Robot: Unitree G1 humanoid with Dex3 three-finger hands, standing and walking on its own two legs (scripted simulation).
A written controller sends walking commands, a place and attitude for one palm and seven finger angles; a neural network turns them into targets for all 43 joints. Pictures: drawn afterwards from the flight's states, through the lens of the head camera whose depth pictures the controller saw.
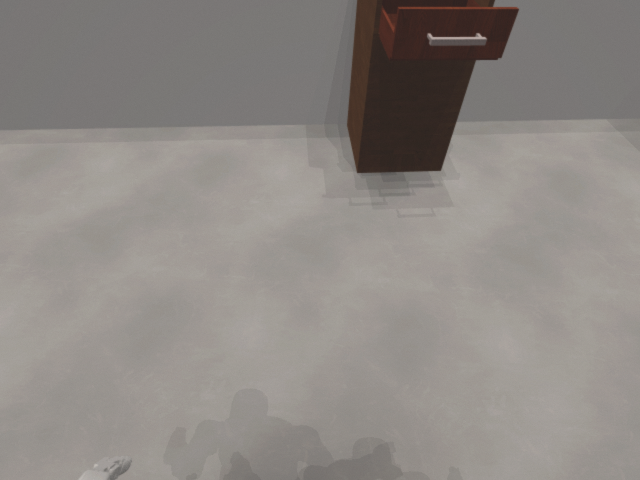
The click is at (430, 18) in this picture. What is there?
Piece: drawer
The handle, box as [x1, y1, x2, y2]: [427, 33, 486, 45]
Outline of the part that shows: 427,33 430,45 481,45 484,44 486,40 485,37 482,37 478,33 476,33 474,37 433,37 430,33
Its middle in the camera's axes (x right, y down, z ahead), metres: +0.44 -0.65 +1.25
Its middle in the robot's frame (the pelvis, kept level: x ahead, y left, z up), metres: +1.40 -0.37 -0.01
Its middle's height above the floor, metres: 0.75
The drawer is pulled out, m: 0.23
